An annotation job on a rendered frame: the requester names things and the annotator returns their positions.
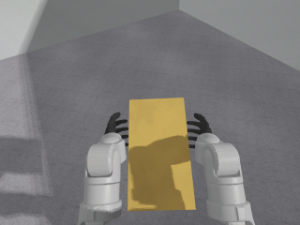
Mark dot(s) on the robot right hand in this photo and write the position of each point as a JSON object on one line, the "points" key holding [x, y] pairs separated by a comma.
{"points": [[203, 125]]}

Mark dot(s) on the robot left forearm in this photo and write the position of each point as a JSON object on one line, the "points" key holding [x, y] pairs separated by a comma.
{"points": [[102, 175]]}

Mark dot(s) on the carton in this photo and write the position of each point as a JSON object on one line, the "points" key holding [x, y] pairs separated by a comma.
{"points": [[159, 168]]}

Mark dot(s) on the robot left hand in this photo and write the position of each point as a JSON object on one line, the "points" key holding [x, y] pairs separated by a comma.
{"points": [[111, 126]]}

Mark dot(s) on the robot right forearm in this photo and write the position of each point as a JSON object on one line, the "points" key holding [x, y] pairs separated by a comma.
{"points": [[224, 181]]}

